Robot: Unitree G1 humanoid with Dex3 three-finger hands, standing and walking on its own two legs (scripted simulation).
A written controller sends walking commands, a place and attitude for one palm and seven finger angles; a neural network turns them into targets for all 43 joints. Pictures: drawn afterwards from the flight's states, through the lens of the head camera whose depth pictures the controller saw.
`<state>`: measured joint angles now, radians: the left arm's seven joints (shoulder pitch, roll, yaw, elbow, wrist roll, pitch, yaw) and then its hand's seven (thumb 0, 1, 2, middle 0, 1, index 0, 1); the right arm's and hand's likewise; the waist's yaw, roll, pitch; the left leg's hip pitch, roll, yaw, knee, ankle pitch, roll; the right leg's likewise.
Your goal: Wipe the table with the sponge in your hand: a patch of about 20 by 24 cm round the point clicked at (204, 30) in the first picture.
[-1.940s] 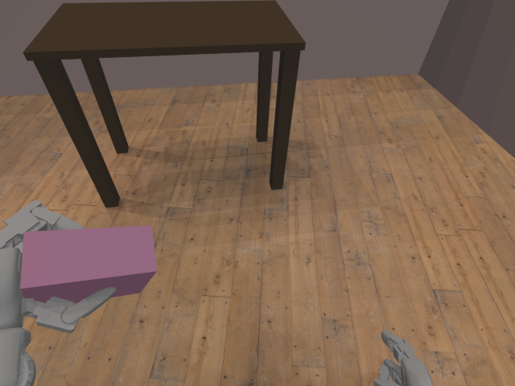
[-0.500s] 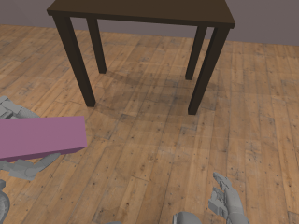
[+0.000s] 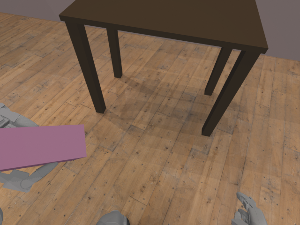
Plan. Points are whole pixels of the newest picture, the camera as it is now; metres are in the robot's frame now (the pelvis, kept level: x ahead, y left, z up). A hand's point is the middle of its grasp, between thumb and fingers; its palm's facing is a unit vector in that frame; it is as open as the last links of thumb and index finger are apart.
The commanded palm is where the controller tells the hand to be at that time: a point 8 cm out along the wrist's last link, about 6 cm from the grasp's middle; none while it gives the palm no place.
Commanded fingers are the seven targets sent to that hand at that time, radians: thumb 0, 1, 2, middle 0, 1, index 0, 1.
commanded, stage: walk to a spot facing it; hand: left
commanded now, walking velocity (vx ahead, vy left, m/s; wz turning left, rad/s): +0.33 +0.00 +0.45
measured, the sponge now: (54, 146) +0.23 +0.19 +0.16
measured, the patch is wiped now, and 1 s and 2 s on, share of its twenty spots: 0.00 0.00 0.00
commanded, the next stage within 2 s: turn to face it in 0.72 s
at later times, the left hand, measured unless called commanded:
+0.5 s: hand (40, 120) +0.28 +0.24 +0.17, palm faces +0.61 -0.67 -0.42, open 9.7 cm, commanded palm +0.21 +0.26 +0.18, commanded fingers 0.00 0.10 1.30 -1.20 -1.60 -1.20 -1.60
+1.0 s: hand (27, 122) +0.26 +0.24 +0.19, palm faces +0.70 -0.54 -0.46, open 9.7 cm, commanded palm +0.21 +0.26 +0.18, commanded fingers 0.00 0.10 1.30 -1.20 -1.60 -1.20 -1.60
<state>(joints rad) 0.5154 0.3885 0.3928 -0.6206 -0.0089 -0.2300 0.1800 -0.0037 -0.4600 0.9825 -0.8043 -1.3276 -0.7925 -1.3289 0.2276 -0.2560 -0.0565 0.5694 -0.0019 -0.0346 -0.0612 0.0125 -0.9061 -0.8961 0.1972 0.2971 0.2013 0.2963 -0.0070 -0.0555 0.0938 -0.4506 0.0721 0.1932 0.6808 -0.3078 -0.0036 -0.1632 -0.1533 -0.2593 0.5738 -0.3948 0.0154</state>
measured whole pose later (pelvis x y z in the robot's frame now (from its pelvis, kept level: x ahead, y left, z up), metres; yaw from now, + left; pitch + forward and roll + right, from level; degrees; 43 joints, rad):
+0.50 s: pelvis +0.12 -0.05 +0.00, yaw +14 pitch -1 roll +1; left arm 0.41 0.30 0.33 -0.45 -0.01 -0.16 0.15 0.00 -0.46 0.99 -0.80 -1.33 -0.79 -1.33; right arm 0.19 -0.22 0.01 0.68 0.00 -0.05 -0.06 0.01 -0.90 -0.90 0.20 0.30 0.21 0.30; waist 0.03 0.05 0.05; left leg -0.52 0.04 0.04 1.20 -0.45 -0.03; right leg -0.26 -0.13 -0.20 0.62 -0.33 0.00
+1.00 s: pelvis +0.18 -0.06 +0.00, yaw +25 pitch +0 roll -1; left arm 0.54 0.40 0.39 -0.63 -0.04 -0.19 0.16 0.00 -0.46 0.99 -0.80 -1.33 -0.79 -1.33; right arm 0.20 -0.12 0.04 0.58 0.01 -0.11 -0.03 0.01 -0.90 -0.90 0.20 0.30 0.21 0.30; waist 0.04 0.02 0.06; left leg -0.35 0.08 0.05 0.56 -0.22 -0.03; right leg -0.39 -0.04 -0.09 0.74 -0.38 0.07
